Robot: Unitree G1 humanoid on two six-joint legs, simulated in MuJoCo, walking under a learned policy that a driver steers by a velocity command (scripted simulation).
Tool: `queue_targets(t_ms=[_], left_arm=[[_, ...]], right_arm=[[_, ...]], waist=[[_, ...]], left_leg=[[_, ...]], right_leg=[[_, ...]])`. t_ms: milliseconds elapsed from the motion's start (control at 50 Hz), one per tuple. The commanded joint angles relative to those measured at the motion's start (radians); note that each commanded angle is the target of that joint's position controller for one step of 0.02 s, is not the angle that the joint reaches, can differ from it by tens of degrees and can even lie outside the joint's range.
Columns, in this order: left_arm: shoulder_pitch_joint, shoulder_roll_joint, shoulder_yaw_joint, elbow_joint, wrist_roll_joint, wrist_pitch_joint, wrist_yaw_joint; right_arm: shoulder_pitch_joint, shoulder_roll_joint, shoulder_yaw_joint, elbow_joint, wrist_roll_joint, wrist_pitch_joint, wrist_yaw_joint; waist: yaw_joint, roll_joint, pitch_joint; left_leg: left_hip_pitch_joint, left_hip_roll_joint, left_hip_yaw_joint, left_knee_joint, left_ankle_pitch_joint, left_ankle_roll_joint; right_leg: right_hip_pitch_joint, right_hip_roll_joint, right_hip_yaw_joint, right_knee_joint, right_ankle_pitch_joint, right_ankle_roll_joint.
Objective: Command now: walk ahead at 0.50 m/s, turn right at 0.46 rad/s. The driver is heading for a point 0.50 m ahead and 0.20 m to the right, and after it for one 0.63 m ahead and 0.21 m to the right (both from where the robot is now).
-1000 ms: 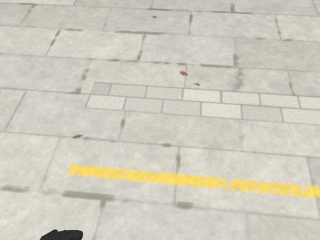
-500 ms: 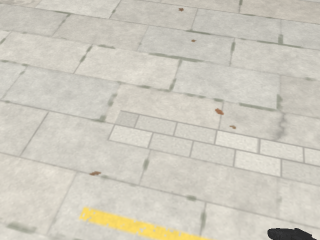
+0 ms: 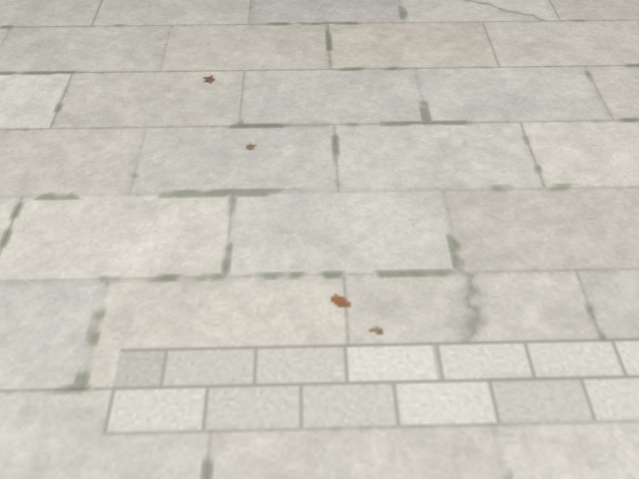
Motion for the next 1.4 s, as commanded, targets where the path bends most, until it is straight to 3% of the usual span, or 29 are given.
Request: queue_targets(t_ms=[20, 60, 100, 120, 140, 160, 180, 220, 300, 400, 500, 560, 580, 600, 620, 640, 680, 780, 960, 1020, 1040, 1060, 1080, 1120, 1180, 1320, 1360, 1380, 1400], left_arm=[[-0.137, 0.062, 0.012, -0.131, -0.001, -0.015, -0.023], [-0.058, 0.098, 0.031, -0.132, 0.001, -0.010, -0.029], [0.234, 0.198, 0.088, -0.065, -0.003, -0.004, -0.013], [0.331, 0.316, 0.118, -0.050, -0.002, 0.001, 0.009], [0.320, 0.302, 0.103, -0.074, -0.005, -0.009, 0.006], [0.309, 0.229, 0.082, -0.074, 0.006, -0.015, 0.005], [0.253, 0.191, 0.071, -0.080, 0.006, -0.019, 0.008], [0.130, 0.136, 0.052, -0.113, 0.010, -0.020, 0.010], [0.124, 0.167, 0.058, -0.127, 0.009, -0.026, 0.028], [0.198, 0.190, 0.067, -0.106, -0.001, -0.015, 0.048], [0.249, 0.182, 0.068, -0.083, -0.008, -0.003, 0.054], [0.216, 0.165, 0.064, -0.097, -0.002, 0.007, 0.057], [0.208, 0.118, 0.046, -0.110, 0.004, 0.005, 0.053], [0.283, 0.061, 0.030, -0.136, 0.001, 0.001, 0.055], [0.354, 0.084, 0.025, -0.153, -0.010, -0.004, 0.059], [0.320, 0.181, 0.048, -0.133, -0.011, 0.002, 0.060], [0.196, 0.204, 0.063, -0.157, 0.005, 0.025, 0.063], [0.177, 0.107, 0.049, -0.193, -0.001, 0.069, 0.061], [0.017, 0.102, 0.041, -0.247, 0.013, 0.064, 0.019], [0.070, 0.124, 0.054, -0.231, 0.017, 0.056, 0.018], [0.105, 0.190, 0.072, -0.229, 0.024, 0.055, 0.030], [0.128, 0.269, 0.078, -0.253, 0.048, 0.058, 0.048], [0.126, 0.169, 0.043, -0.246, 0.051, 0.053, 0.046], [0.071, 0.132, 0.028, -0.217, 0.041, 0.039, 0.031], [-0.035, 0.161, 0.037, -0.205, 0.036, 0.040, 0.034], [-0.058, 0.091, 0.014, -0.134, 0.029, 0.048, 0.042], [0.020, 0.064, 0.006, -0.099, 0.042, 0.045, 0.038], [0.042, 0.043, 0.005, -0.096, 0.046, 0.046, 0.038], [-0.009, 0.079, 0.011, -0.086, 0.046, 0.050, 0.045]], right_arm=[[0.018, -0.181, -0.043, -0.027, 0.011, 0.017, -0.010], [-0.009, -0.211, -0.052, -0.041, 0.015, 0.031, -0.021], [-0.034, -0.208, -0.048, -0.060, 0.014, 0.041, -0.033], [0.034, -0.107, -0.015, -0.105, -0.017, 0.020, -0.022], [0.030, -0.074, 0.006, -0.126, -0.013, -0.025, -0.002], [-0.083, -0.150, -0.017, -0.150, 0.027, -0.057, 0.015], [-0.133, -0.151, -0.013, -0.170, 0.040, -0.071, 0.018], [-0.128, -0.154, -0.025, -0.159, 0.004, -0.061, 0.005], [-0.122, -0.115, -0.025, -0.181, -0.016, -0.018, -0.001], [-0.310, -0.074, -0.007, -0.240, -0.008, -0.022, 0.006], [-0.367, -0.125, -0.022, -0.277, 0.008, -0.041, 0.025], [-0.237, -0.160, -0.044, -0.249, 0.008, -0.057, 0.024], [-0.120, -0.196, -0.059, -0.232, -0.009, -0.063, 0.018], [0.008, -0.281, -0.080, -0.224, -0.035, -0.060, 0.008], [0.042, -0.272, -0.080, -0.202, -0.020, -0.044, 0.016], [-0.019, -0.181, -0.055, -0.231, -0.007, -0.036, 0.013], [-0.118, -0.114, -0.032, -0.249, -0.014, -0.014, 0.008], [-0.181, -0.153, -0.044, -0.211, -0.018, -0.005, 0.000], [-0.160, -0.209, -0.053, -0.152, 0.024, 0.042, -0.003], [-0.157, -0.197, -0.046, -0.131, 0.044, 0.048, -0.002], [-0.105, -0.158, -0.033, -0.119, 0.023, 0.041, 0.001], [-0.063, -0.093, -0.003, -0.146, -0.029, 0.030, 0.013], [-0.081, -0.087, 0.007, -0.144, -0.020, 0.040, 0.018], [-0.138, -0.150, -0.015, -0.140, 0.016, 0.066, 0.013], [-0.105, -0.144, -0.019, -0.108, 0.002, 0.099, -0.012], [-0.082, -0.083, 0.002, -0.079, -0.011, 0.100, -0.007], [-0.104, -0.166, -0.007, -0.096, -0.032, 0.096, -0.006], [-0.158, -0.171, -0.009, -0.083, -0.020, 0.096, -0.006], [-0.193, -0.121, 0.003, -0.100, -0.024, 0.088, -0.002]], waist=[[-0.003, 0.092, 0.075], [0.054, 0.136, 0.004], [0.207, 0.094, -0.148], [0.182, -0.129, -0.262], [0.152, -0.180, -0.392], [0.196, -0.095, -0.313], [0.171, -0.038, -0.198], [0.085, 0.038, -0.080], [0.045, 0.006, -0.041], [0.118, -0.036, -0.009], [0.130, -0.060, -0.008], [0.053, -0.092, -0.046], [-0.003, -0.056, -0.145], [-0.008, 0.140, -0.293], [0.024, 0.398, -0.355], [0.016, 0.255, -0.240], [0.035, 0.108, -0.094], [0.087, 0.174, -0.043], [0.041, 0.148, -0.076], [0.085, 0.133, -0.088], [0.085, 0.044, -0.138], [0.057, -0.176, -0.230], [0.090, -0.196, -0.317], [0.084, -0.089, -0.208], [0.036, -0.085, -0.131], [0.023, -0.087, -0.119], [0.082, 0.060, -0.060], [0.126, 0.199, -0.028], [0.095, 0.176, 0.016]], left_leg=[[0.060, 0.329, -0.048, 0.046, 0.617, 0.114], [0.070, 0.326, -0.014, 0.202, 0.961, 0.090], [-0.115, 0.260, 0.025, 0.608, 0.946, 0.034], [-0.528, 0.139, 0.023, 0.989, 0.330, -0.024], [-0.785, -0.020, -0.188, 1.205, -0.285, -0.042], [-0.890, 0.050, -0.284, 1.237, -0.222, -0.015], [-0.897, 0.095, -0.267, 1.173, -0.131, 0.004], [-0.769, 0.162, -0.258, 0.996, -0.032, -0.010], [-0.688, 0.154, -0.229, 0.829, 0.068, -0.076], [-0.619, 0.084, -0.219, 0.446, 0.362, -0.095], [-0.570, 0.057, -0.261, 0.307, 0.328, -0.065], [-0.390, 0.045, -0.235, 0.245, 0.236, -0.012], [-0.180, 0.125, -0.294, 0.258, 0.225, 0.036], [0.176, 0.351, -0.589, 0.258, 0.229, 0.154], [0.287, 0.493, -0.935, 0.171, 0.173, 0.256], [0.184, 0.473, -0.849, 0.166, 0.200, 0.230], [-0.066, 0.387, -0.531, 0.177, 0.507, 0.183], [-0.251, 0.320, -0.269, 0.082, 0.700, 0.195], [-0.166, 0.325, -0.145, 0.139, 0.605, 0.170], [-0.185, 0.286, -0.132, 0.289, 0.526, 0.105], [-0.262, 0.225, -0.083, 0.412, 0.416, 0.041], [-0.506, 0.125, -0.037, 0.655, -0.069, -0.044], [-0.564, 0.104, -0.165, 0.789, -0.404, -0.083], [-0.596, 0.133, -0.210, 0.848, -0.360, -0.094], [-0.482, 0.123, -0.193, 0.755, -0.220, -0.119], [-0.229, 0.086, -0.151, 0.297, 0.116, -0.072], [-0.220, 0.199, -0.276, 0.214, 0.224, -0.005], [-0.388, 0.213, -0.291, 0.174, -0.034, 0.043], [-0.474, 0.182, -0.287, 0.132, -0.181, 0.031]], right_leg=[[-0.063, 0.020, -0.051, -0.038, -0.112, -0.035], [0.088, 0.086, -0.116, -0.030, -0.216, -0.073], [0.525, 0.135, -0.081, -0.119, -0.159, -0.146], [0.920, -0.118, 0.345, -0.124, -0.171, -0.286], [1.088, -0.270, 0.818, -0.308, -0.285, -0.420], [1.043, -0.234, 0.701, -0.339, -0.290, -0.355], [0.901, -0.194, 0.550, -0.341, -0.230, -0.311], [0.623, -0.117, 0.372, -0.380, -0.062, -0.261], [0.438, -0.060, 0.273, -0.433, 0.066, -0.268], [0.390, 0.007, 0.218, -0.410, -0.060, -0.195], [0.496, -0.046, 0.351, -0.308, -0.154, -0.171], [0.511, -0.025, 0.393, -0.179, -0.093, -0.134], [0.446, 0.030, 0.342, -0.002, -0.094, -0.100], [0.177, 0.160, 0.210, 0.341, -0.303, -0.020], [-0.049, 0.186, 0.161, 0.572, -0.685, 0.018], [-0.108, 0.125, 0.192, 0.677, -0.640, 0.037], [-0.062, 0.067, 0.126, 0.669, -0.539, 0.065], [0.033, 0.017, 0.046, 0.463, -0.413, 0.088], [0.207, 0.055, -0.014, 0.027, -0.234, 0.044], [0.386, 0.098, -0.040, -0.227, -0.099, -0.014], [0.550, 0.022, 0.051, -0.254, 0.204, -0.051], [0.794, -0.229, 0.331, -0.171, 0.640, -0.185], [0.764, -0.330, 0.431, -0.204, 0.576, -0.326], [0.650, -0.214, 0.302, -0.237, 0.381, -0.257], [0.448, -0.137, 0.195, -0.281, 0.251, -0.199], [0.358, -0.075, 0.158, -0.275, -0.191, -0.130], [0.306, 0.026, 0.095, -0.213, -0.420, -0.020], [0.402, 0.077, 0.029, -0.213, -0.378, 0.020], [0.470, 0.075, 0.031, -0.188, -0.313, 0.033]])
